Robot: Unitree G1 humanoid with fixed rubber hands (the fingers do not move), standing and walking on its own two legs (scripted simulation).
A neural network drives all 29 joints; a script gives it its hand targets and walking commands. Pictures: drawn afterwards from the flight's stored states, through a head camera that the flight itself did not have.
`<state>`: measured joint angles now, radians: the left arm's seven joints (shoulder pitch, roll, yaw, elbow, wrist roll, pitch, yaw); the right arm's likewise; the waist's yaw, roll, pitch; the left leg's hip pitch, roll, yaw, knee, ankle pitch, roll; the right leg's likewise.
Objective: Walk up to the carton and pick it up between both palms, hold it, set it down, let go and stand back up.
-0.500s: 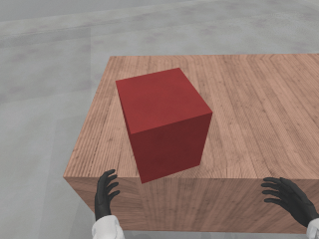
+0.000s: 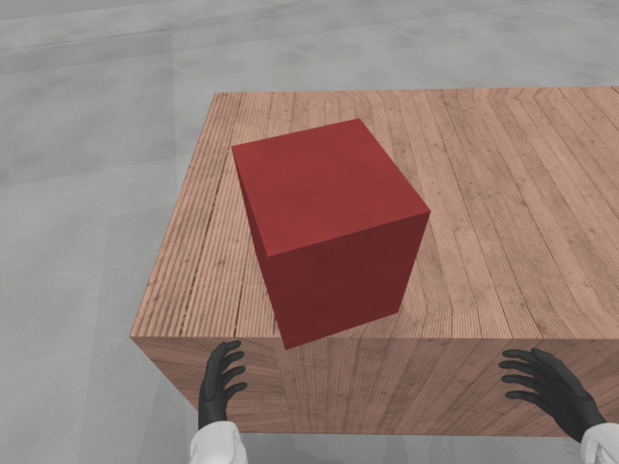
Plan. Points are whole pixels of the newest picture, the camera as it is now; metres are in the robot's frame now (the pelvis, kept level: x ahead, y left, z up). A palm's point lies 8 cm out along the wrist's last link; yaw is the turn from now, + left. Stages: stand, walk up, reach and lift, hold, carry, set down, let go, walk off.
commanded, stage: set down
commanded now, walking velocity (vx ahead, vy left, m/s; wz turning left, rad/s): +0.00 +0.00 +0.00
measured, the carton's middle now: (321, 236) +0.43 +0.03 +0.03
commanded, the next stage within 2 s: let go in 1.32 s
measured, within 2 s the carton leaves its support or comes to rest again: neither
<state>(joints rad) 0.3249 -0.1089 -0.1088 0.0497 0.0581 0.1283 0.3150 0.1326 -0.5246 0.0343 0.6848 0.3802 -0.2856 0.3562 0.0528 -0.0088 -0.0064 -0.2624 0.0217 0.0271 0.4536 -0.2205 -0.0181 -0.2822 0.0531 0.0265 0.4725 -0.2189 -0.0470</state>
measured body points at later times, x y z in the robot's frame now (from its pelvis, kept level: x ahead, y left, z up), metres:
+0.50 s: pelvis +0.01 +0.00 +0.00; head +0.02 +0.02 +0.45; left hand +0.18 +0.19 -0.05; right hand +0.19 -0.26 -0.05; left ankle +0.01 +0.13 -0.74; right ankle +0.02 -0.09 -0.74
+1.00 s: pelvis +0.01 +0.01 +0.01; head +0.03 +0.02 +0.46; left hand +0.17 +0.22 -0.07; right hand +0.19 -0.23 -0.07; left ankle +0.01 +0.13 -0.74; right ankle +0.02 -0.09 -0.74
